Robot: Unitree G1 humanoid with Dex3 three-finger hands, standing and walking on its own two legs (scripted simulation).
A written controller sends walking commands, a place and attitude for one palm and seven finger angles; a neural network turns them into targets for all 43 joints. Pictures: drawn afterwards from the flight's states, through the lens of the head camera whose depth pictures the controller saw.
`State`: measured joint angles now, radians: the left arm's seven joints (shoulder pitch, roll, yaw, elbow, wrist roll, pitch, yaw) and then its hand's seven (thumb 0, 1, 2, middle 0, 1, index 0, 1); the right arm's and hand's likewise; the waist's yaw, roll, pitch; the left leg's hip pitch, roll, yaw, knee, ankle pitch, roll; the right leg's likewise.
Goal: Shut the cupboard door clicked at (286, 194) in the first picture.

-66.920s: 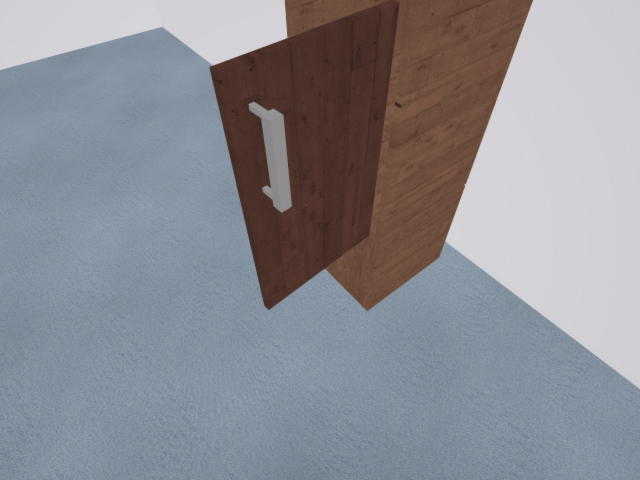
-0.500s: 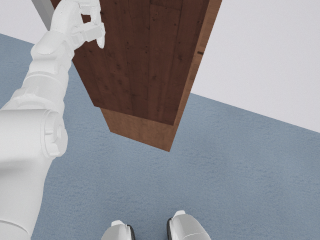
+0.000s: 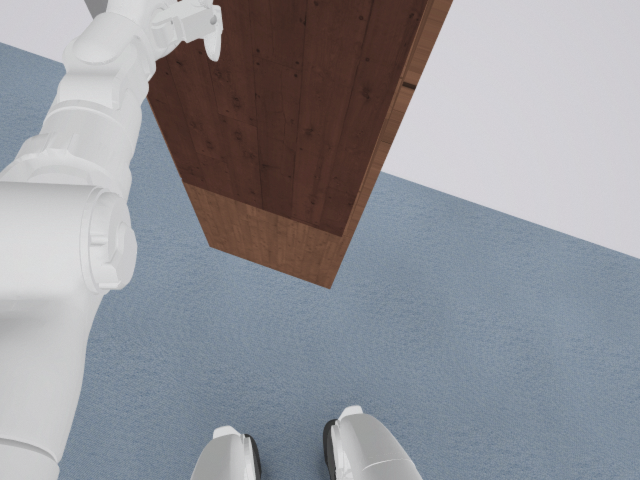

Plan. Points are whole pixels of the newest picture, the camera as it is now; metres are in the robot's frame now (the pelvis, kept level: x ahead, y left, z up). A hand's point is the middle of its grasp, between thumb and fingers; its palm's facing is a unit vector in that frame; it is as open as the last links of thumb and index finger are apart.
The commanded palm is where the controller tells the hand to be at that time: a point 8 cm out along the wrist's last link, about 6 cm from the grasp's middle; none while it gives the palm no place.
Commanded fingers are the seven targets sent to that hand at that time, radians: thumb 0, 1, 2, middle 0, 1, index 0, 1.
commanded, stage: pull the fist back off the door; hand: left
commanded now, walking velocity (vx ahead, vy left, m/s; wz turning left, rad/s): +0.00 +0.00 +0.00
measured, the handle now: out of the picture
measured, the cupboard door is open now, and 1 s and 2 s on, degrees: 0 0 0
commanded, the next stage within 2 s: draw the hand back to the body in 0.86 s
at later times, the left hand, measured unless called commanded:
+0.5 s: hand (236, 18) +0.57 +0.00 +0.16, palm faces +0.00 -1.00 -0.01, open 3.1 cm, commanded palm +0.53 +0.05 +0.16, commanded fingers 0.00 0.90 0.90 -1.30 -1.50 -1.30 -1.50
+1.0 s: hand (242, 67) +0.50 +0.01 +0.17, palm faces +0.01 -1.00 -0.01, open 3.1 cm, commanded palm +0.47 +0.06 +0.16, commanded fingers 0.00 0.90 0.90 -1.30 -1.50 -1.30 -1.50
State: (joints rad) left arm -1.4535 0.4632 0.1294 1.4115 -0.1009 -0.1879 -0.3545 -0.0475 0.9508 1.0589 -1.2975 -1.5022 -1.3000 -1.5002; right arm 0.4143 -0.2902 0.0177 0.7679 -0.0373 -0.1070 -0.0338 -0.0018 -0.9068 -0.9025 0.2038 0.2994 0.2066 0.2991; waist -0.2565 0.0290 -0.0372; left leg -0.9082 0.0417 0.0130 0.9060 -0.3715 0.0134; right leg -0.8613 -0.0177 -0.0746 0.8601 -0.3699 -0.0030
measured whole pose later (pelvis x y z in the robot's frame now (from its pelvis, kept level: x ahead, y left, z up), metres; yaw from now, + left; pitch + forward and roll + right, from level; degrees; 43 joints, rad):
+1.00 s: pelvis +0.03 -0.02 +0.03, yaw -1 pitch +10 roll +0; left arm -0.84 0.04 0.11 0.93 -0.05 -0.24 0.21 0.02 0.90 0.90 -1.30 -1.50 -1.30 -1.50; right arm 0.32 -0.24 -0.03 0.66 -0.02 -0.02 0.05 0.00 -0.91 -0.90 0.20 0.30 0.20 0.30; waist -0.08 0.05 -0.09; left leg -0.51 0.05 0.05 0.68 -0.35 -0.01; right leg -0.51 0.00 -0.04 0.69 -0.36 -0.02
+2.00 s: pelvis +0.03 +0.01 +0.06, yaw +0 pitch -4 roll +0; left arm 0.28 0.29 0.19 -0.25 -0.07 -0.06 0.08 0.02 0.89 0.90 -0.69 -0.83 -0.69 -0.83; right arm 0.18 -0.21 0.04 0.62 0.00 0.00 -0.06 0.01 -0.91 -0.90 0.20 0.30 0.20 0.30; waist 0.06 0.07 0.02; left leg -0.09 0.00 0.06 0.40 -0.23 0.02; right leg -0.07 -0.03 -0.04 0.38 -0.23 0.02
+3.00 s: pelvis +0.01 +0.01 +0.05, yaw -2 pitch +0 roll +0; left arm 0.53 0.40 0.39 -0.42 -0.07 -0.14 0.12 0.01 0.89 0.90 -0.21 -0.30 -0.21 -0.30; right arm 0.18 -0.25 -0.03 0.56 0.01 0.03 -0.09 0.01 -0.91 -0.90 0.20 0.30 0.20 0.30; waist 0.02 0.06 0.00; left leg -0.25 0.01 0.08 0.49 -0.24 0.02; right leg -0.24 -0.03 -0.02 0.47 -0.23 0.02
